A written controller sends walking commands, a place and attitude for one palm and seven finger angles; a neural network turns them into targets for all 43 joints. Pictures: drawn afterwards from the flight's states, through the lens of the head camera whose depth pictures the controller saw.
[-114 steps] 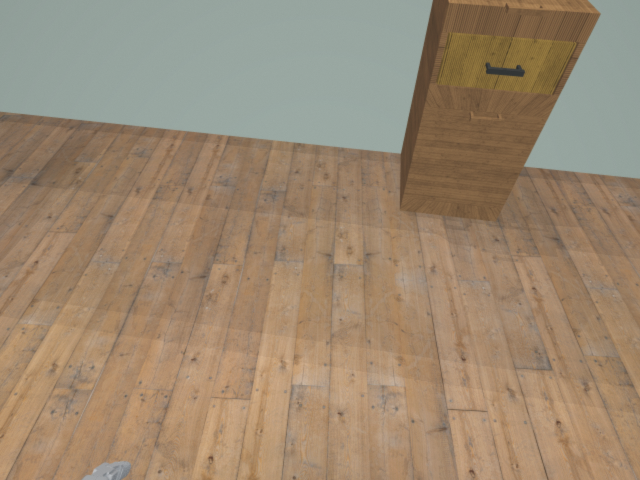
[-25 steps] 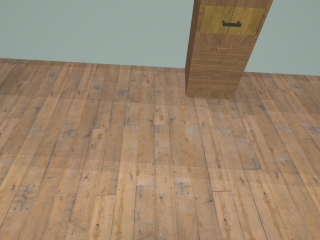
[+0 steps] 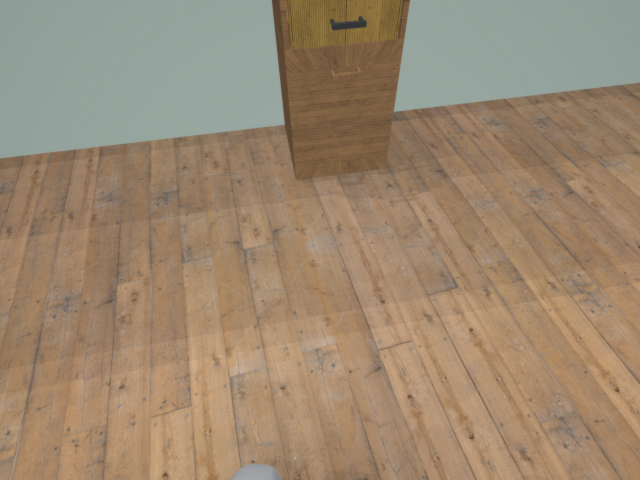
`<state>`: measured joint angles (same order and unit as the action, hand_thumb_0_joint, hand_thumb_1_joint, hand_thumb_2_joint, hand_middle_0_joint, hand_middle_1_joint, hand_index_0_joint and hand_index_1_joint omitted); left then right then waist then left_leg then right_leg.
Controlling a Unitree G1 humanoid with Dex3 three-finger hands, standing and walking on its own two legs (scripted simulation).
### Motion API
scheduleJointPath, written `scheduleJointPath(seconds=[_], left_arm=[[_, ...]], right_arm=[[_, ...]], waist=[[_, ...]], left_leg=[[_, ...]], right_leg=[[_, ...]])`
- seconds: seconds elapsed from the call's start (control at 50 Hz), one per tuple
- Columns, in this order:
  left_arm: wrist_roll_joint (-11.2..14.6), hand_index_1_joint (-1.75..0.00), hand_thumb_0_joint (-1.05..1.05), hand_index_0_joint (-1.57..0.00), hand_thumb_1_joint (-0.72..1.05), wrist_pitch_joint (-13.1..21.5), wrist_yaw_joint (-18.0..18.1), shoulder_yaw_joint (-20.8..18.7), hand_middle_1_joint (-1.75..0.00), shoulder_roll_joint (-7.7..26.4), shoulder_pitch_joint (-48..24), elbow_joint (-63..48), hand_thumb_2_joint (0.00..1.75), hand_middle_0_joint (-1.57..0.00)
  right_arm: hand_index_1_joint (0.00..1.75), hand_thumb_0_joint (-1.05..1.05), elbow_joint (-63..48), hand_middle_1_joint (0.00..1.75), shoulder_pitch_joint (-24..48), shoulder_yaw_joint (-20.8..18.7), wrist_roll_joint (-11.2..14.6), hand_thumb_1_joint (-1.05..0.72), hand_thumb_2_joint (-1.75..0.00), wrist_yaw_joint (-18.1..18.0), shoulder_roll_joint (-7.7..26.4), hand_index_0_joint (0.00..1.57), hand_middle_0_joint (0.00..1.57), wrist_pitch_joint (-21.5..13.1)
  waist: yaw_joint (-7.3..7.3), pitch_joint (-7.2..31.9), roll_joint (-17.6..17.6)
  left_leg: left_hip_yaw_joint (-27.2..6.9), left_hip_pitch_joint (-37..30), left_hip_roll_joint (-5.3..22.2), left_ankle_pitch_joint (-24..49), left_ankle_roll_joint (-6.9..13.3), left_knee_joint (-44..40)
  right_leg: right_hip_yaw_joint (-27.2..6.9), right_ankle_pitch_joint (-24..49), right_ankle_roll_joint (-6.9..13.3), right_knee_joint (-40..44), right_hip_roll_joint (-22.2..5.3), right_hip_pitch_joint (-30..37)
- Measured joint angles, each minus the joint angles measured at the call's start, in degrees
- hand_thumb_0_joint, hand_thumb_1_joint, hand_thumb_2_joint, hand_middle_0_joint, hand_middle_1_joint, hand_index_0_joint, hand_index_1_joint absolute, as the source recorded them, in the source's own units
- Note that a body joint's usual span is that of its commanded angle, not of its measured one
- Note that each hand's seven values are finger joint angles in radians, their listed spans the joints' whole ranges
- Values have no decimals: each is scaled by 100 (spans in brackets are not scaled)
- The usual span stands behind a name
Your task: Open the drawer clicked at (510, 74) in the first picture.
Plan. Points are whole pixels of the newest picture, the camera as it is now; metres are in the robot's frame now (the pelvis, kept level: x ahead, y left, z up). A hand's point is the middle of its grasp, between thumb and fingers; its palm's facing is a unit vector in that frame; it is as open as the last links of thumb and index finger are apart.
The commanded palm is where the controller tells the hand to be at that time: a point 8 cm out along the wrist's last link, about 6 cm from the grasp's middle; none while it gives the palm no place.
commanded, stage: walk to a spot facing it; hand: left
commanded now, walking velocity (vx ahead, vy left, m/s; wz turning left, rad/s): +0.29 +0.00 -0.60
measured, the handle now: (347, 22) +1.46 +0.05 -0.08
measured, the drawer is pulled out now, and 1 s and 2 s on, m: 0.00 0.00 0.00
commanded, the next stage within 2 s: none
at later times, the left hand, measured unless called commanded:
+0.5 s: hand (173, 425) +0.21 +0.26 -0.17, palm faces -0.25 -0.95 -0.18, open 7.3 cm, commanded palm none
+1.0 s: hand (302, 304) +0.43 +0.08 -0.17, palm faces -0.49 -0.83 -0.24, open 7.1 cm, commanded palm none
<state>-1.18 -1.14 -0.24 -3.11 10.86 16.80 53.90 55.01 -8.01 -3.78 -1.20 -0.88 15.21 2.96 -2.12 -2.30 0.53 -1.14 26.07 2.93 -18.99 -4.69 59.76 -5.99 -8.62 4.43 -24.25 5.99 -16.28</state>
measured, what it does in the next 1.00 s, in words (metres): walks ahead, turning right: left foot, then right foot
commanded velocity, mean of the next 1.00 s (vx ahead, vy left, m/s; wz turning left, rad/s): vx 0.34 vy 0.00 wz -0.44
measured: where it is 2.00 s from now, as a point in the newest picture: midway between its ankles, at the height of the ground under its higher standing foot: (427, 350)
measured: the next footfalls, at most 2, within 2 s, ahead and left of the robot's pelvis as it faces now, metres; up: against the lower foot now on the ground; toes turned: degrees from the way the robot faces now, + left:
left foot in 0.22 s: +0.05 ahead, +0.15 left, +0.00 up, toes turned -7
right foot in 0.78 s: +0.26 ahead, -0.11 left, +0.00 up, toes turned -36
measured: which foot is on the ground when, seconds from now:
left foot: up 0.00-0.20, down 0.22-0.76, up 0.78-1.00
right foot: down 0.00-0.22, up 0.24-0.76, down 0.78-1.00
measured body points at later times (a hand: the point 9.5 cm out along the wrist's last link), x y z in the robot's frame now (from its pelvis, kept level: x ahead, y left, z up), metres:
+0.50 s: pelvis +0.08 +0.07 +0.00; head +0.09 +0.11 +0.45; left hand +0.22 +0.31 -0.16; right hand -0.02 -0.16 -0.12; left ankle +0.01 +0.16 -0.74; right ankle +0.07 -0.11 -0.62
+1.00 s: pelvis +0.27 -0.05 -0.01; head +0.28 -0.06 +0.44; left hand +0.46 +0.13 -0.15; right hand +0.15 -0.24 -0.16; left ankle +0.37 +0.08 -0.65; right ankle +0.23 -0.08 -0.74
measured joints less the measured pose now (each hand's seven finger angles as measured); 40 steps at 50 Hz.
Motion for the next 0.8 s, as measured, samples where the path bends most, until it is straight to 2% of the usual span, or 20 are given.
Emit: scheduleJointPath(seconds=[0.12,0.18,0.22,0.26,0.3,0.34,0.4,0.5,0.56,0.6,0.66,0.72,0.76,0.78,0.8], left_arm=[[-48,-30,0,-21,91,62,-37,-38,-30,121,93,-10,90,-21],[-63,-30,0,-21,91,12,-49,-69,-30,223,117,-13,90,-21],[-45,-30,0,-21,91,-43,-62,-104,-30,283,147,-22,90,-21],[-17,-30,1,-21,91,-105,-85,-172,-30,357,115,54,90,-21],[-61,-30,1,-21,91,-157,-148,-242,-30,416,73,81,90,-20],[-108,-30,1,-20,91,-151,-221,-301,-30,491,-3,55,90,-20],[-137,-30,1,-20,91,-127,-261,-357,-30,575,-130,-36,90,-20],[-135,-30,1,-20,92,-172,-234,-349,-30,529,-302,-29,90,-20],[-124,-30,1,-20,92,-220,-241,-294,-30,417,-437,40,90,-20],[-117,-30,1,-20,92,-233,-256,-239,-30,315,-567,77,90,-20],[-106,-30,1,-20,92,-213,-283,-129,-30,145,-839,107,90,-20],[-93,-30,1,-20,92,-102,-280,-30,-30,1,-1121,69,90,-20],[-95,-30,1,-20,92,45,-261,13,-30,-42,-1194,33,90,-20],[-103,-30,1,-20,91,144,-250,26,-30,-45,-1196,19,90,-20],[-86,-30,1,-20,91,242,-216,26,-30,-55,-1195,7,90,-20]], right_arm=[[30,1,-98,30,-69,4,17,-91,-90,52,-12,20,20,-94],[30,1,-199,30,-117,29,62,-91,-90,57,-87,20,20,-201],[30,1,-296,30,-212,69,88,-91,-90,42,-114,20,20,-329],[30,1,-304,30,-302,105,78,-91,-90,4,-198,20,20,-422],[30,1,-305,30,-518,164,51,-91,-90,-6,-266,20,20,-456],[30,1,-225,30,-778,210,40,-91,-90,-25,-330,20,20,-490],[30,1,-38,30,-1130,263,44,-91,-90,-59,-425,20,20,-543],[30,1,263,30,-1640,313,70,-91,-90,-130,-592,20,20,-645],[30,1,437,30,-1909,343,59,-91,-90,-156,-705,20,20,-685],[30,1,553,30,-2068,362,37,-91,-90,-165,-779,20,20,-701],[30,1,705,30,-2271,376,-10,-91,-90,-168,-871,20,20,-708],[30,1,864,30,-2430,373,-12,-91,-90,-143,-927,20,20,-670],[30,1,981,30,-2544,351,18,-91,-90,-111,-955,20,20,-615],[30,1,1030,30,-2609,341,56,-91,-90,-84,-974,20,20,-579],[30,1,1075,30,-2566,332,101,-91,-90,-63,-978,20,20,-528]], waist=[[-90,240,-108],[-124,315,-219],[-73,373,-217],[34,379,-298],[98,389,-308],[135,406,-303],[134,368,-333],[178,244,-370],[267,149,-374],[337,58,-358],[481,-125,-305],[577,-301,-232],[581,-338,-259],[563,-320,-304],[522,-331,-308]], left_leg=[[61,-345,-100,-310,76,-1097],[88,-714,-231,-383,193,-2051],[123,-1182,-246,-231,298,-2978],[272,-1326,-282,91,516,-3120],[436,-1565,-228,130,662,-3245],[559,-1845,-159,179,688,-3540],[777,-2209,-100,210,680,-3898],[1224,-2650,-81,-18,666,-4092],[1469,-2871,-78,-215,630,-4137],[1613,-3022,-68,-343,593,-4175],[1795,-3259,-30,-549,515,-4215],[1988,-3408,90,-862,382,-3958],[2087,-3313,217,-1053,290,-3185],[2060,-3060,323,-1065,259,-2363],[1811,-2618,403,-1090,228,-1193]], right_leg=[[-361,93,-72,193,82,42],[-578,40,-180,110,98,-4],[-645,-210,-275,-224,174,-142],[-443,-1131,-342,-1161,100,-489],[-18,-1323,-469,-2278,-55,-914],[245,-992,-553,-3197,-236,-1323],[341,-409,-633,-4093,-497,-1813],[353,89,-678,-4681,-778,-2299],[526,132,-661,-4567,-876,-2395],[733,105,-619,-4202,-912,-2346],[1124,-112,-488,-3220,-883,-2082],[1509,-474,-250,-2089,-631,-1626],[1689,-538,-55,-1415,-437,-1122],[1713,-410,147,-1181,-412,-871],[1687,-474,299,-1335,-376,-860]])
